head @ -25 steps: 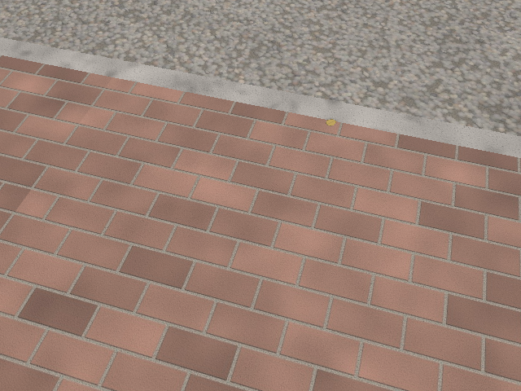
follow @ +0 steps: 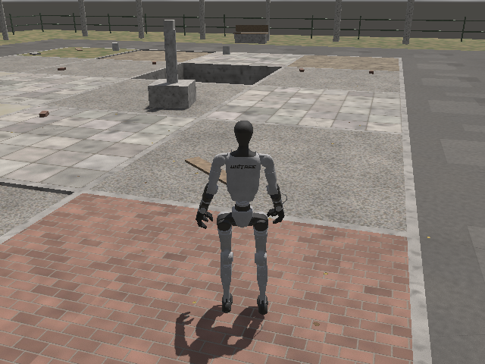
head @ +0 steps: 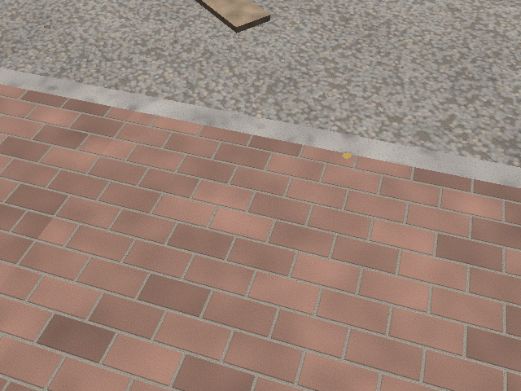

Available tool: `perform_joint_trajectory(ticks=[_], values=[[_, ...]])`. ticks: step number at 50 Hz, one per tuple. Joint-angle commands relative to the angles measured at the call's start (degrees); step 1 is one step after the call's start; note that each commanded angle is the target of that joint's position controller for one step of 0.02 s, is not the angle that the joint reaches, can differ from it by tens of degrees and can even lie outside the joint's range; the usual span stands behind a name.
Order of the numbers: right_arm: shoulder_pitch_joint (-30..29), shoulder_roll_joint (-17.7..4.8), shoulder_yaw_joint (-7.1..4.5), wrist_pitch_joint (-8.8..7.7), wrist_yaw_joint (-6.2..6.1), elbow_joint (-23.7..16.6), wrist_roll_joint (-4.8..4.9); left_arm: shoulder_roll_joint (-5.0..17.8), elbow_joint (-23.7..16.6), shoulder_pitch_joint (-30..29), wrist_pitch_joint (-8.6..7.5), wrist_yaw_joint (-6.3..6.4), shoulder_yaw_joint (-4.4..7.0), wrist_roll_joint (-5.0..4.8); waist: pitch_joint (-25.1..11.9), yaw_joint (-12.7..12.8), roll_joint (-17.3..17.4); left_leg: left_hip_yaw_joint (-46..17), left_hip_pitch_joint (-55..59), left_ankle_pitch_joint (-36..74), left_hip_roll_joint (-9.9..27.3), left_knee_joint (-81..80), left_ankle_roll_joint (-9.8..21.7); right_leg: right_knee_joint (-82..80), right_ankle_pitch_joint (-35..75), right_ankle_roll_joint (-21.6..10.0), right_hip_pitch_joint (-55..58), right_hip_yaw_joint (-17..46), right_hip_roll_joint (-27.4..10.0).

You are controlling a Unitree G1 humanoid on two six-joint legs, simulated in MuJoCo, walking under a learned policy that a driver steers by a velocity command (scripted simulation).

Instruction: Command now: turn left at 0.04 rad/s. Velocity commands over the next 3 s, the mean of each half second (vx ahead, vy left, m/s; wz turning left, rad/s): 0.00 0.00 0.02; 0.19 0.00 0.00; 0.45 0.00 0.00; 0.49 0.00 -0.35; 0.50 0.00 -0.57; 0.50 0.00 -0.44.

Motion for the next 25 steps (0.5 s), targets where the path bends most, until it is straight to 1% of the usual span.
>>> perform_joint_trajectory(ticks=[1, 4, 10, 17, 25], values=[[-1.4, -6.7, -2.07, -0.06, -0.79, -2.3, 0.12, 6.5, -1.8, -1.2, -1.73, 0.21, 1.15, 0.08, -2.1, -0.4, -4.0, -3.6, 2.2, 7.2, 3.5, -3.7, 1.1, -5.5, 9.6, -1.5, -1.6, 2.4, -2.2], [-0.7, -6.4, -2.18, -0.04, -0.9, -0.5, 0.27, 6.4, -0.5, -0.7, -1.73, 0.53, 0.93, -0.11, -1.7, -0.1, -2.4, -3.5, 2.1, 7.9, 3.5, -3.9, 0.9, -5.3, 9.0, -1.5, -1.3, 2.2, -1.8], [0.7, -6.7, -2.39, -0.21, -1.15, 3.4, 0.46, 6.2, 1.8, -0.6, -1.51, 0.87, 0.59, -0.17, -1.2, 0.0, -0.6, -3.0, 2.2, 9.3, 3.4, -4.1, 0.1, -5.4, 9.1, -1.9, -0.7, 1.8, -1.2], [1.8, -6.9, -2.32, -0.28, -1.59, 7.4, 0.63, 5.6, 4.5, -0.4, -1.36, 0.91, 0.25, -0.25, -1.0, -0.1, -0.5, -2.7, 2.7, 10.3, 3.4, -4.3, -0.1, -5.7, 9.6, -2.0, -0.6, 1.3, -0.4], [2.5, -6.6, -1.98, -0.3, -1.85, 11.0, 0.76, 5.1, 7.1, 0.4, -1.2, 1.07, -0.09, -0.3, -0.6, -0.2, -0.8, -2.2, 2.7, 10.2, 3.3, -4.5, -0.2, -6.0, 9.5, -1.9, -0.8, 0.8, 0.2]])
Next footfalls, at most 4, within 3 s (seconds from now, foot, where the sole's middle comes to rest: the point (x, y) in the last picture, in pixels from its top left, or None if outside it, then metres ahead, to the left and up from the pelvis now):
1.32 right None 0.43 -0.13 -0.77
1.84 left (245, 324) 0.69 0.09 -0.77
2.38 right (358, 266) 0.88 -0.24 -0.77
2.88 left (350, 181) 1.23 -0.26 -0.77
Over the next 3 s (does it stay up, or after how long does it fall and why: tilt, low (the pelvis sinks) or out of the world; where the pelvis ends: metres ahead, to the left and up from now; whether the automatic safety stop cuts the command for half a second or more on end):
stays up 1.09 -0.26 -0.01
